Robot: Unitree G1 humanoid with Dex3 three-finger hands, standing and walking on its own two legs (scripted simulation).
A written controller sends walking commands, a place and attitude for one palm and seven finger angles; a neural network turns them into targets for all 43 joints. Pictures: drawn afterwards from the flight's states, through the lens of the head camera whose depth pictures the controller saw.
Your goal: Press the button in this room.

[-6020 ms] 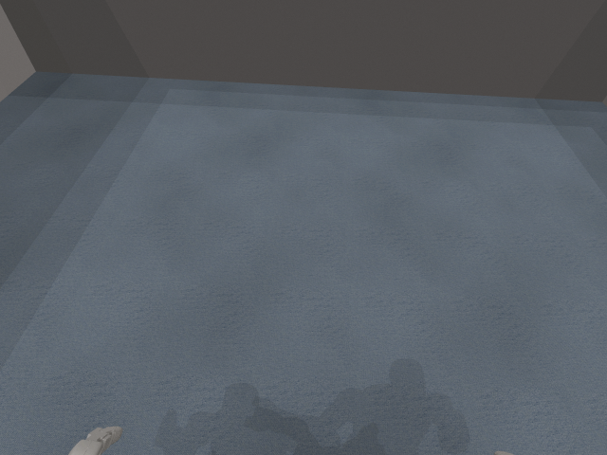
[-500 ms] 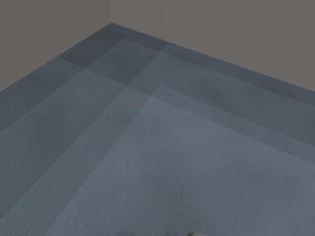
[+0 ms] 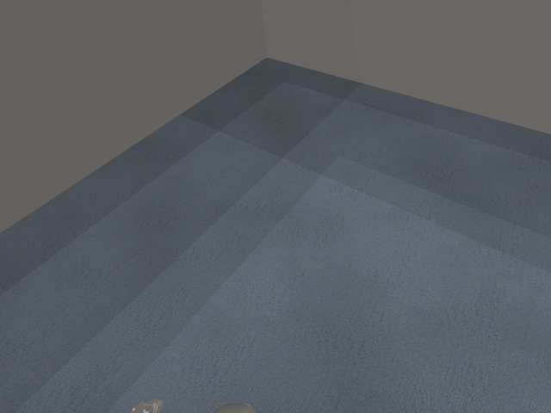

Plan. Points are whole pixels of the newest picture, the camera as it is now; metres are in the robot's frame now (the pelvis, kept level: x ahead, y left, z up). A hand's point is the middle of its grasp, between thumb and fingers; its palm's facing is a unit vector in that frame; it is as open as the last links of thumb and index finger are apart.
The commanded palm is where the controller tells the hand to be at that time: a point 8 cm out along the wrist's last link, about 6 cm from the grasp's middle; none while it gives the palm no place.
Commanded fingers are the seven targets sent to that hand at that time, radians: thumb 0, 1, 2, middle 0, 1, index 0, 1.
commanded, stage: turn or walk to find it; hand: left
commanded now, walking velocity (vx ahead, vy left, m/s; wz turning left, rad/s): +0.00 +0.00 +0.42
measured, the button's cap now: out of the picture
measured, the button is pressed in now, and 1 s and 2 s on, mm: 0 0 0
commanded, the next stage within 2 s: none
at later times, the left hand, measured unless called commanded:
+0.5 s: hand out of the picture -0.08 +0.27 -0.18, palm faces +0.27 -0.93 -0.24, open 7.4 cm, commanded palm none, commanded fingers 0.00 0.90 0.90 -0.20 -0.30 -0.20 -0.30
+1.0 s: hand out of the picture -0.05 +0.21 -0.14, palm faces +0.40 -0.87 -0.28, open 7.4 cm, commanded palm none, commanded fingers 0.00 0.90 0.90 -0.20 -0.30 -0.20 -0.30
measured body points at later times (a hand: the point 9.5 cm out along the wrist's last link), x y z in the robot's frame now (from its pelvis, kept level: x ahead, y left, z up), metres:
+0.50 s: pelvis -0.05 +0.05 +0.00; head -0.03 +0.08 +0.45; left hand -0.09 +0.32 -0.16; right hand +0.10 -0.17 -0.13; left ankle -0.08 +0.14 -0.74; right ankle -0.03 -0.09 -0.67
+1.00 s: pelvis -0.06 +0.00 +0.00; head -0.03 -0.03 +0.45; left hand -0.07 +0.26 -0.12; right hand +0.05 -0.23 -0.17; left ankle -0.14 +0.13 -0.65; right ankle -0.02 -0.08 -0.74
